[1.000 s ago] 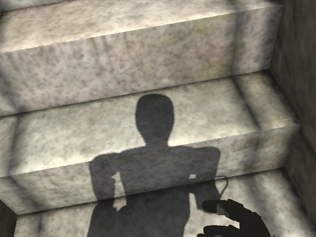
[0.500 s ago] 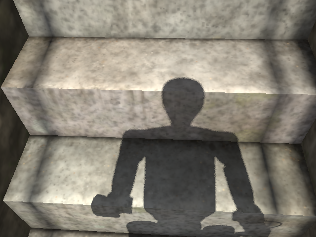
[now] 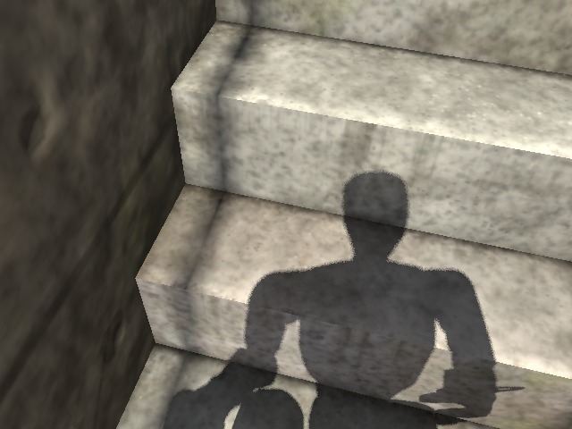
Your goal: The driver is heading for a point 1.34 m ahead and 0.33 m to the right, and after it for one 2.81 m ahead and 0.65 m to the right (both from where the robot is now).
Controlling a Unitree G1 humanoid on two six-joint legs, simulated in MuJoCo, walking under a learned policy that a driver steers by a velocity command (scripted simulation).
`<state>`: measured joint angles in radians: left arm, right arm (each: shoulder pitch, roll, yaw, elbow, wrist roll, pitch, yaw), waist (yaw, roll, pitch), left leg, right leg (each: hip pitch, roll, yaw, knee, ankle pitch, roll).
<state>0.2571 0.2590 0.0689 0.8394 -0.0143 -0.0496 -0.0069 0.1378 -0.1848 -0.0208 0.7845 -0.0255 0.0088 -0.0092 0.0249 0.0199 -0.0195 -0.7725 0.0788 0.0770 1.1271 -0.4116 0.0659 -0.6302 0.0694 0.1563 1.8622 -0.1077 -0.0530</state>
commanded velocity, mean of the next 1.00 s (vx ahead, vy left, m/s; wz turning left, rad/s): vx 0.44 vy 0.00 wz -0.33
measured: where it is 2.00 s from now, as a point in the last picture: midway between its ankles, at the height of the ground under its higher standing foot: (419, 331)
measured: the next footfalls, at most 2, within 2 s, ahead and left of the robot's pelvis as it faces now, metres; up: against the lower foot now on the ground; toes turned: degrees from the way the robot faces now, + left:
right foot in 0.66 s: +0.24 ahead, -0.30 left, +0.22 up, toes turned -23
left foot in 1.24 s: +0.52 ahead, -0.07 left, +0.43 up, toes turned -17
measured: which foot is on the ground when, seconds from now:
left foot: down 0.00-0.66, up 0.68-1.00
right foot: up 0.00-0.64, down 0.66-1.00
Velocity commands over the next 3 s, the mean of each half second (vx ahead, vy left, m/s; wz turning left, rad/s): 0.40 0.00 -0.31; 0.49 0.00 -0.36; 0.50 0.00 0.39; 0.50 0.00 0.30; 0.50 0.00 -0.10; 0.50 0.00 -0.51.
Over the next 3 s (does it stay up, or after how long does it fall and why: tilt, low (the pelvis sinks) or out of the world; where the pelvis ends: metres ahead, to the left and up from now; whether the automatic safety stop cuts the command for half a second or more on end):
stays up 0.76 -0.18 0.68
